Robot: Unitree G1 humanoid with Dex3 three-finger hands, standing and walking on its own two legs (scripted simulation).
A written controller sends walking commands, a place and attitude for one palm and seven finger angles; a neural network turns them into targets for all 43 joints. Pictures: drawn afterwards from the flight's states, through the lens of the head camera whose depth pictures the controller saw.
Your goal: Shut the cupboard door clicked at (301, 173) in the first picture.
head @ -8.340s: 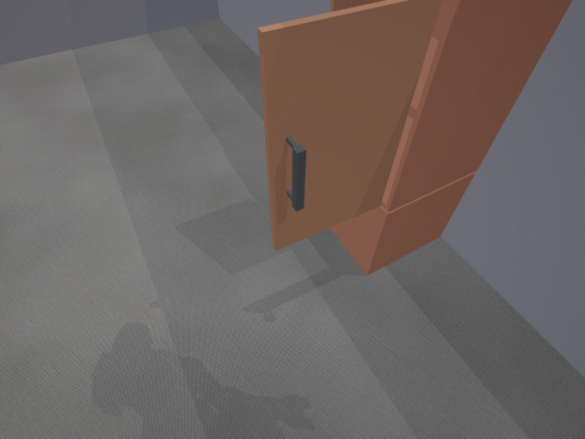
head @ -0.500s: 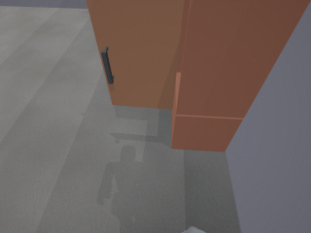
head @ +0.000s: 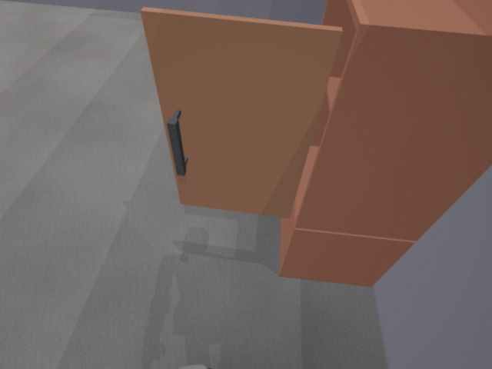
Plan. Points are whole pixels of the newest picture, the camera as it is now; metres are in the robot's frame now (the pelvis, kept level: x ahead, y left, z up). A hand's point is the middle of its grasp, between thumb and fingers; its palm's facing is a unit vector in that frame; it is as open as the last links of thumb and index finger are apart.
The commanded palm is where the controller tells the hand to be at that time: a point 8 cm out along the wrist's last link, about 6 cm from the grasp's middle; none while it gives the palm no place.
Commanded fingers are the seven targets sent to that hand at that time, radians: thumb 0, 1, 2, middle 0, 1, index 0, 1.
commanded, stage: take the last steps up to it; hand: left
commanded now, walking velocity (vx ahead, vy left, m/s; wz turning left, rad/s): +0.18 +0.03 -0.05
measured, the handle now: (179, 143) +0.60 +0.23 -0.04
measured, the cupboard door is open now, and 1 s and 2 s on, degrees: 88 88 88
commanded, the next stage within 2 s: come to a stop and stand still in 0.10 s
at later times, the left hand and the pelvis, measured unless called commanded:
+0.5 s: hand (162, 315) +0.23 +0.19 -0.16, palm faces -0.05 -0.97 -0.22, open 7.3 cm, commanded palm none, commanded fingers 0.00 0.90 0.90 -0.20 -0.30 -0.20 -0.30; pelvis +0.13 +0.01 +0.01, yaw -1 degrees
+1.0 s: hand out of the picture +0.14 +0.21 -0.16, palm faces -0.03 -0.97 -0.25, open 7.3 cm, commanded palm none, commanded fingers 0.00 0.90 0.90 -0.20 -0.30 -0.20 -0.30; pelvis +0.10 +0.02 +0.01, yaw -2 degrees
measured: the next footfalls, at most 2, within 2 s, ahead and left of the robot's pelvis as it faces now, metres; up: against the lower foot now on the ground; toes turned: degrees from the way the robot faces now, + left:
right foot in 0.34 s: +0.18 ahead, -0.10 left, +0.00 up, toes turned -6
right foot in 0.88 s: +0.11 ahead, -0.10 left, +0.00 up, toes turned -1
